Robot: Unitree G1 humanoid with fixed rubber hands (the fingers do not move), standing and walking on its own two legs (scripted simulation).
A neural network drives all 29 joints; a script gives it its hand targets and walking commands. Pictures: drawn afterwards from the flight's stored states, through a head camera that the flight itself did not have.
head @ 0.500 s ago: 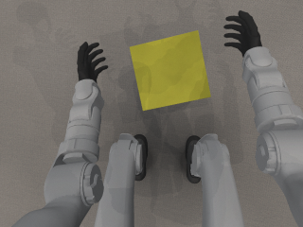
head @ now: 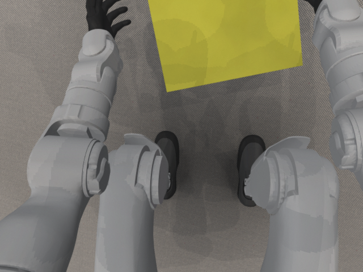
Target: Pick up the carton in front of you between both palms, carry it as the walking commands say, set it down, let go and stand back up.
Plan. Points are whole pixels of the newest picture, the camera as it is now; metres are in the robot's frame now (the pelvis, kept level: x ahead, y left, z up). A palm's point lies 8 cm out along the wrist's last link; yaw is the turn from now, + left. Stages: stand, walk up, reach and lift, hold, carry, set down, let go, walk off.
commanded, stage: reach and lift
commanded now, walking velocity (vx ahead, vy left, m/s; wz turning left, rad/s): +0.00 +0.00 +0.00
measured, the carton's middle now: (219, 30) +0.51 -0.04 -0.25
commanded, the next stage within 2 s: none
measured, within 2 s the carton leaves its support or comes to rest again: leaves its support in 0.82 s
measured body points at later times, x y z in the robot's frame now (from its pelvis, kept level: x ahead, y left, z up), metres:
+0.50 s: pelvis +0.01 +0.00 +0.00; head +0.36 -0.04 +0.27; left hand +0.53 +0.13 -0.18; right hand +0.55 -0.19 -0.19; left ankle +0.14 +0.12 -0.34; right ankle +0.12 -0.12 -0.34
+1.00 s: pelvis +0.01 +0.00 +0.00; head +0.32 -0.07 +0.31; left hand +0.53 +0.11 -0.12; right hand +0.53 -0.19 -0.13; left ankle +0.14 +0.13 -0.34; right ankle +0.12 -0.12 -0.34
